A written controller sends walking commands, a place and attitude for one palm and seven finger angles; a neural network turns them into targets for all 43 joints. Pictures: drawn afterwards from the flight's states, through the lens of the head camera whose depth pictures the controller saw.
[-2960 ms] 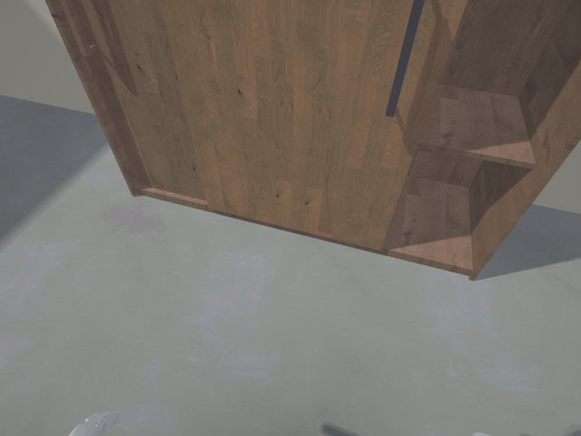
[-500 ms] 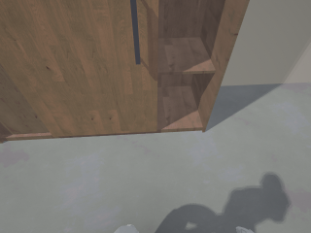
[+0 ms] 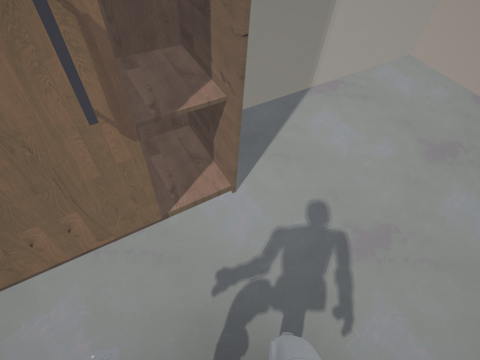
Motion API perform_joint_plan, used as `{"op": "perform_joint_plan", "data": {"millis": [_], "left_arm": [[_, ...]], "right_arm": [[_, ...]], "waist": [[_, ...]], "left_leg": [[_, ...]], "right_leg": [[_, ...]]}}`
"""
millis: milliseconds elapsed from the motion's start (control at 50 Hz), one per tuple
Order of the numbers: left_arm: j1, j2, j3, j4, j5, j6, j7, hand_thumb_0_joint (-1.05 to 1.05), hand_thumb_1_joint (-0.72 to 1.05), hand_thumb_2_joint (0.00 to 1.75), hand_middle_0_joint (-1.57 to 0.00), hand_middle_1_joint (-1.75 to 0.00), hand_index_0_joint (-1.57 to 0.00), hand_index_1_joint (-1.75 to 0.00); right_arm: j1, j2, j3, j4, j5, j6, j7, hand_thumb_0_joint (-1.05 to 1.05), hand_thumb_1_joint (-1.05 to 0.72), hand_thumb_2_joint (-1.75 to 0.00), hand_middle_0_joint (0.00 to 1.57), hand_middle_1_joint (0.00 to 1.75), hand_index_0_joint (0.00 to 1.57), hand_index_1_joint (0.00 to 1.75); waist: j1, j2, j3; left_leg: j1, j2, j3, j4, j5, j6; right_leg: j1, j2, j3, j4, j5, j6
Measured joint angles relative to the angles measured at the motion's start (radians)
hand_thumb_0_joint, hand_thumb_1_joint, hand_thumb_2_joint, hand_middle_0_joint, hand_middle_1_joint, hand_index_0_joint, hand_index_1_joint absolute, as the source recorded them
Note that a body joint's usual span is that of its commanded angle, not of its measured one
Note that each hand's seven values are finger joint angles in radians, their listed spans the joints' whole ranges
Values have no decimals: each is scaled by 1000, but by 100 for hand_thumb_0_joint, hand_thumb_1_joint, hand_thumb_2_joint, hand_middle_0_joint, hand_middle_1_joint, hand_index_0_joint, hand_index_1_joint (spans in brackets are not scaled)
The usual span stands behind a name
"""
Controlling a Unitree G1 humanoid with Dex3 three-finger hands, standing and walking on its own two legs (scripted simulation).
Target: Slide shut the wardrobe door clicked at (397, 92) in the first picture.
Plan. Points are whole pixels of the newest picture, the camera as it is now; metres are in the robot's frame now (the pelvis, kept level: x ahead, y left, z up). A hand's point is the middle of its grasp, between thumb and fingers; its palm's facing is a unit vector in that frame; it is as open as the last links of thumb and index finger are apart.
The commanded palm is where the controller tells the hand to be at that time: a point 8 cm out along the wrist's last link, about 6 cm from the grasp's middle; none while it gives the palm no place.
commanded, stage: walk to a spot facing it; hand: left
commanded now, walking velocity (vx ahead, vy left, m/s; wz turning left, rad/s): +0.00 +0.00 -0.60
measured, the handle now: (65, 57) +0.68 +0.42 +0.11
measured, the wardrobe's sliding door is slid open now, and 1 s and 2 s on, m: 0.37 0.37 0.37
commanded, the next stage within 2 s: turn to face it in 1.54 s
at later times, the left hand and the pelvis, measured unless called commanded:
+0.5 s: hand (168, 340) +0.18 +0.14 -0.15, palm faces -0.23 -0.94 -0.25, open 7.4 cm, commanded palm none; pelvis +0.05 -0.03 +0.00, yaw -17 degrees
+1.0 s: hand (150, 327) +0.20 +0.18 -0.17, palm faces -0.50 -0.84 -0.20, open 7.4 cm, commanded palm none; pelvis +0.05 +0.02 +0.01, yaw -36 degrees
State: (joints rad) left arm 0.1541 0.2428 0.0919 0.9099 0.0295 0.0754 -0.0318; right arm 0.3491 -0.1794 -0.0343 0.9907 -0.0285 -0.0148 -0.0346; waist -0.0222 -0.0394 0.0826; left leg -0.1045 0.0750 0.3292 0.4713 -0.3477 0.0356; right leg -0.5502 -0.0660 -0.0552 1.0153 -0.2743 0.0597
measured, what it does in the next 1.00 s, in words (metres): steps on the spot, turning right: right foot, then left foot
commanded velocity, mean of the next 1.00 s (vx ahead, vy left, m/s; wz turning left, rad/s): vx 0.00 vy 0.00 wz -0.60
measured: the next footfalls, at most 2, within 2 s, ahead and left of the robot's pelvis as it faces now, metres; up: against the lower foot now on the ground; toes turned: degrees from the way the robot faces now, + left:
right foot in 0.16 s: +0.09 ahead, -0.12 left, +0.00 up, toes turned -13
left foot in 0.68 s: +0.12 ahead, +0.09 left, +0.00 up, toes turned -22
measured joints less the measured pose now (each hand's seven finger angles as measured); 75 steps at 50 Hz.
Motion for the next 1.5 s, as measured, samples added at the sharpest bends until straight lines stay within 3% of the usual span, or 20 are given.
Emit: {"op": "perform_joint_plan", "data": {"millis": [120, 160, 180, 220, 280, 340, 440, 640, 680, 700, 760, 840, 900, 1060, 1160, 1200, 1240, 1280, 1360, 1500], "left_arm": [[-54, -40, -25, -16, -3, -11, -2, 0, 91, 90, -19, -30, -19, -30], [-63, -45, -33, -28, -1, -37, 0, 0, 91, 90, -19, -30, -19, -30], [-69, -46, -36, -32, -4, -51, 4, 0, 91, 90, -19, -30, -19, -30], [-69, -47, -42, -38, -15, -66, 18, 0, 91, 90, -19, -30, -20, -30], [-44, -49, -42, -33, -23, -57, 35, 0, 91, 90, -20, -30, -20, -30], [-14, -49, -43, -17, -21, -51, 39, 0, 91, 90, -20, -30, -20, -30], [24, -49, -40, -4, -16, -49, 31, 0, 91, 90, -20, -30, -20, -30], [86, -19, -21, -2, -8, -36, 31, 0, 90, 90, -20, -30, -20, -30], [98, -6, -16, 2, -12, -28, 33, 0, 90, 90, -20, -30, -20, -30], [100, 6, -12, 7, -16, -21, 33, 0, 90, 90, -20, -30, -20, -30], [102, 26, 0, 22, -10, -6, 25, 0, 91, 90, -20, -30, -20, -30], [112, 38, 13, 28, -3, -1, 8, 0, 91, 90, -19, -30, -20, -30], [118, 41, 17, 33, -5, 4, 3, 0, 91, 90, -19, -30, -20, -30], [78, 18, 8, 39, -9, 23, -1, 0, 91, 90, -19, -30, -19, -30], [23, -10, -7, 19, -11, 7, -3, 1, 91, 90, -19, -30, -19, -30], [4, -16, -13, 4, -10, -9, -2, 0, 91, 90, -19, -30, -19, -30], [-21, -30, -22, -3, -8, -34, 5, 0, 91, 90, -19, -30, -19, -30], [-33, -39, -31, -16, -15, -49, 16, 0, 91, 90, -19, -30, -20, -30], [-20, -49, -33, -23, -26, -57, 28, 0, 91, 90, -20, -30, -20, -30], [59, -75, -45, 10, -27, -85, 21, 0, 91, 90, -20, -30, -20, -30]], "right_arm": [[25, -6, -11, 17, -4, 16, 14, 0, -91, -90, 20, 30, 20, 30], [35, -7, -13, 17, 3, 24, 23, 0, -91, -90, 20, 30, 20, 30], [25, -7, -13, 18, 7, 35, 27, 0, -91, -90, 20, 30, 20, 30], [-3, -5, -11, 11, 13, 58, 24, 0, -91, -90, 20, 30, 20, 30], [-58, -6, -14, -11, 10, 74, 21, 1, -91, -90, 20, 30, 20, 30], [-120, -11, -16, -47, 4, 72, 19, 1, -91, -90, 20, 30, 20, 30], [-202, -25, -19, -96, 1, 61, 18, 0, -91, -90, 20, 30, 20, 30], [-278, -32, -11, -133, 17, 55, 9, 0, -91, -90, 20, 30, 20, 30], [-274, -27, -4, -143, 21, 44, 7, 0, -91, -90, 20, 30, 20, 30], [-270, -18, -1, -144, 20, 35, 5, 0, -91, -90, 20, 30, 20, 30], [-242, -4, 18, -149, 11, 33, 8, 0, -91, -90, 20, 30, 20, 30], [-198, 4, 25, -140, 5, 36, 2, 0, -91, -90, 21, 30, 20, 30], [-167, 8, 23, -130, 6, 31, 1, 0, -91, -90, 21, 30, 20, 30], [-90, 8, 2, -88, 1, 28, 9, 0, -91, -90, 21, 30, 20, 30], [-62, -22, -21, -55, -5, 36, 20, 0, -91, -90, 21, 30, 20, 30], [-47, -39, -30, -48, -3, 39, 23, 0, -91, -90, 21, 30, 20, 30], [-41, -64, -39, -38, 1, 54, 26, 0, -91, -90, 20, 30, 20, 30], [-45, -75, -40, -31, 3, 80, 21, 0, -91, -90, 20, 30, 20, 30], [-70, -77, -41, -29, -5, 92, 26, 1, -91, -90, 20, 30, 19, 30], [-102, -79, -40, -38, -16, 68, 37, 0, -91, -90, 20, 30, 19, 30]], "waist": [[-34, 30, 28], [-34, 47, 31], [-34, 54, 38], [-32, 52, 50], [-18, 51, 37], [-10, 53, 13], [16, 55, -10], [86, 20, -19], [87, 6, -27], [84, -16, -26], [84, -42, -24], [79, -38, -28], [73, -31, -30], [33, 1, -16], [1, 39, 2], [-9, 56, 2], [-18, 97, 11], [-22, 102, 12], [-10, 92, -4], [4, 91, -54]], "left_leg": [[7, 48, 80, 103, -91, -40], [-37, 95, 80, 233, -130, -60], [-92, 107, 31, 363, -162, -79], [-202, 79, -103, 601, -211, -95], [-313, 60, -218, 743, -137, -109], [-381, 58, -277, 721, -62, -123], [-411, 44, -320, 610, -12, -132], [-258, -53, -323, 265, -69, -108], [-188, -66, -315, 117, -2, -94], [-170, -77, -300, 82, 35, -61], [-144, -67, -257, 72, 45, -8], [-94, -37, -209, 13, 64, -4], [-72, -20, -170, -9, 72, -4], [-56, 34, -68, 6, 58, -24], [-72, 84, 0, 71, 28, -61], [-90, 109, 21, 128, 1, -83], [-152, 142, -31, 272, -78, -103], [-240, 104, -142, 472, -162, -109], [-348, 67, -248, 667, -46, -121], [-415, 58, -316, 656, 119, -137]], "right_leg": [[122, 21, -51, -249, -65, -41], [176, 45, -64, -340, 0, -81], [169, 56, -63, -321, -10, -108], [178, 69, -51, -310, -42, -140], [221, 95, -20, -385, -17, -142], [246, 114, 14, -459, 26, -149], [249, 131, 71, -510, 61, -146], [213, 168, 171, -501, 79, -107], [193, 180, 192, -478, 75, -91], [181, 177, 208, -450, 65, -82], [100, 169, 166, -173, -138, -34], [28, 121, 121, 133, -113, 5], [27, 76, 115, 198, -79, 24], [106, 3, 51, 5, -121, 34], [182, 8, -11, -215, -148, 4], [234, 20, -33, -341, -78, -16], [239, 53, -47, -358, -70, -94], [234, 59, -37, -351, -68, -131], [281, 85, 5, -463, -2, -151], [362, 135, 62, -628, 80, -180]]}}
